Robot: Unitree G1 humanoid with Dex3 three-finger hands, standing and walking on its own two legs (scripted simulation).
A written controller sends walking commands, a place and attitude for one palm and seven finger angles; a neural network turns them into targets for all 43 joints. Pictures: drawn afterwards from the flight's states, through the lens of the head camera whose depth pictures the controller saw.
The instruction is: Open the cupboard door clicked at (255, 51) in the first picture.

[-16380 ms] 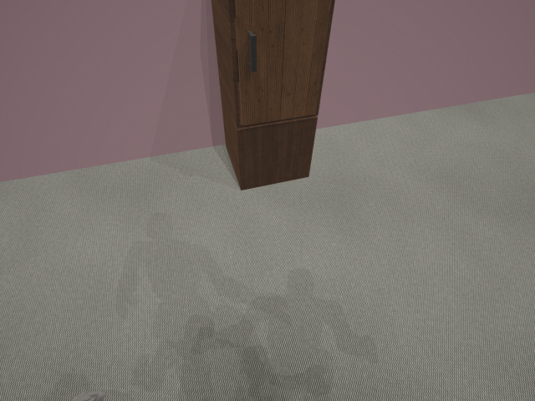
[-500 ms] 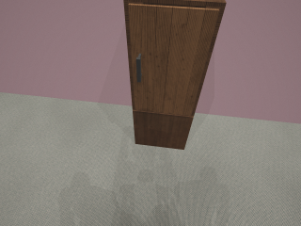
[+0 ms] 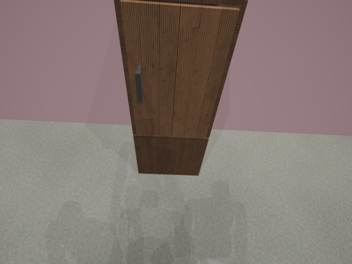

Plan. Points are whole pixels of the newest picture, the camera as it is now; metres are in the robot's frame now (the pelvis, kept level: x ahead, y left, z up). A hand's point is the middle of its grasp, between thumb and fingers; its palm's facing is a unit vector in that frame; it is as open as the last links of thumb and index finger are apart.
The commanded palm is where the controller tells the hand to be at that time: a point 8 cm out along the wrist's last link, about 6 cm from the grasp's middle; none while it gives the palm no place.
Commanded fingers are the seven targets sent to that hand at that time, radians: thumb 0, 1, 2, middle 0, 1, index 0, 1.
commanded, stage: shuffle to correct the standing spot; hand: left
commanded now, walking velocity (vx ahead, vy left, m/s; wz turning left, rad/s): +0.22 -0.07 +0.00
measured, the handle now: (139, 84) +0.71 +0.17 -0.02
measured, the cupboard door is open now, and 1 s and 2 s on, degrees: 0 0 0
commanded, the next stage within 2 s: come to a stop and stand still in 0.40 s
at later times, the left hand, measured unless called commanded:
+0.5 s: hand (137, 242) +0.21 +0.11 -0.17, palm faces +0.09 -0.98 -0.19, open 7.1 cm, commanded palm none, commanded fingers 0.00 0.90 0.90 -0.20 -0.30 -0.20 -0.30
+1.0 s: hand (139, 254) +0.18 +0.10 -0.17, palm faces +0.07 -0.97 -0.23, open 7.4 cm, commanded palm none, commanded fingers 0.00 0.90 0.90 -0.20 -0.30 -0.20 -0.30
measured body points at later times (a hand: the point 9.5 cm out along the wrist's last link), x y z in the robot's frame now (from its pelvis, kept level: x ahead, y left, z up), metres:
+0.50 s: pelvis +0.15 -0.08 +0.00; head +0.16 -0.07 +0.45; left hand +0.20 +0.16 -0.15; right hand +0.20 -0.31 -0.14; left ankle +0.16 +0.05 -0.70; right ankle +0.20 -0.16 -0.74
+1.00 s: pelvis +0.19 -0.08 +0.00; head +0.22 -0.09 +0.44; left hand +0.18 +0.15 -0.15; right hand +0.27 -0.30 -0.16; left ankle +0.22 +0.03 -0.74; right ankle +0.20 -0.16 -0.74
